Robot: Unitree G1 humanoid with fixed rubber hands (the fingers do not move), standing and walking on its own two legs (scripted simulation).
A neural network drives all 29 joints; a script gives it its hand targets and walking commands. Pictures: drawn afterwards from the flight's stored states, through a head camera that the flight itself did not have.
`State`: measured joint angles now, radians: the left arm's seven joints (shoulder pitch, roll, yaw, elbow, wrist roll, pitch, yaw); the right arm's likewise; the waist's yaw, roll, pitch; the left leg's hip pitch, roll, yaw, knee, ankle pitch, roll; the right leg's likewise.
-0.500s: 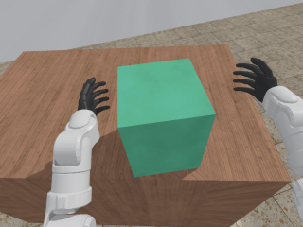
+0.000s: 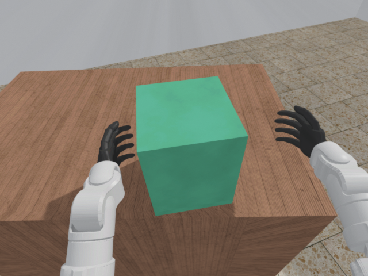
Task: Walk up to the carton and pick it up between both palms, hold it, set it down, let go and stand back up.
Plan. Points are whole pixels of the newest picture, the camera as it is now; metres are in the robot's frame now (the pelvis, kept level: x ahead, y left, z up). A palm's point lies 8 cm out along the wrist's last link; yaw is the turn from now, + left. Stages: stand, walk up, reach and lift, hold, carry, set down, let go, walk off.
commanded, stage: set down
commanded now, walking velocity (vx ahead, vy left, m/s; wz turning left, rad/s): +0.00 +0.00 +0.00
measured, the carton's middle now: (186, 147) +0.42 +0.04 +0.06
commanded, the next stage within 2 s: none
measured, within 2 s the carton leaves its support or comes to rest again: neither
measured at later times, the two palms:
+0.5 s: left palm (111, 188) +0.27 +0.18 +0.10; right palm (320, 179) +0.31 -0.24 +0.08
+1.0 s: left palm (116, 227) +0.22 +0.17 +0.05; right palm (327, 235) +0.22 -0.24 +0.03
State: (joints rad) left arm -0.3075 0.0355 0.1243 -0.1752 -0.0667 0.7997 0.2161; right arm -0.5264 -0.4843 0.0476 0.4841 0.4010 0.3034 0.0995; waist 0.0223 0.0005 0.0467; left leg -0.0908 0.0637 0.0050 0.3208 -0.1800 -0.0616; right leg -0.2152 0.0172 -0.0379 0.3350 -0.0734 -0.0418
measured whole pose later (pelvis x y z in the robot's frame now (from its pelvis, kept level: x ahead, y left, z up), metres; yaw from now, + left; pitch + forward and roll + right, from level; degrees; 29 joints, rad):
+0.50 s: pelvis +0.02 +0.01 +0.00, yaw -2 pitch -5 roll +0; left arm 0.03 -0.03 0.04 -0.33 -0.01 0.66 0.24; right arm -0.15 -0.48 0.02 0.26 0.40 0.17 0.13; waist 0.01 -0.01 0.07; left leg 0.00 0.07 0.03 0.29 -0.20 -0.06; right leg -0.14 0.02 -0.01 0.33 -0.10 -0.04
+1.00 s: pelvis +0.02 +0.01 +0.00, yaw -3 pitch -4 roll +1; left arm 0.31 -0.05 -0.09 -0.21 0.01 0.26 0.28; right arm 0.25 -0.42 -0.02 0.14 0.33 -0.04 0.19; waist 0.04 -0.01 0.08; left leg 0.00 0.06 0.05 0.27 -0.19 -0.05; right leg -0.16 0.02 0.01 0.33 -0.09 -0.03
